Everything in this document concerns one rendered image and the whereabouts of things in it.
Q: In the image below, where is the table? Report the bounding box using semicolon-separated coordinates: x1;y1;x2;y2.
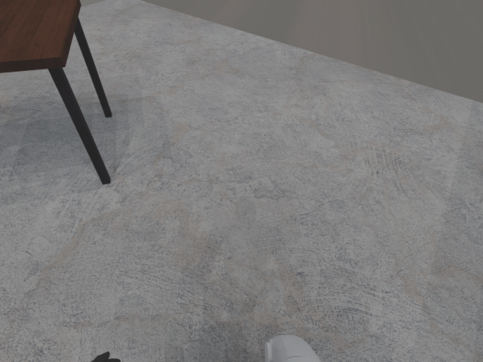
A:
0;0;112;185

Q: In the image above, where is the right robot thigh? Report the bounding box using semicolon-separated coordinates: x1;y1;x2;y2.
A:
265;335;321;362

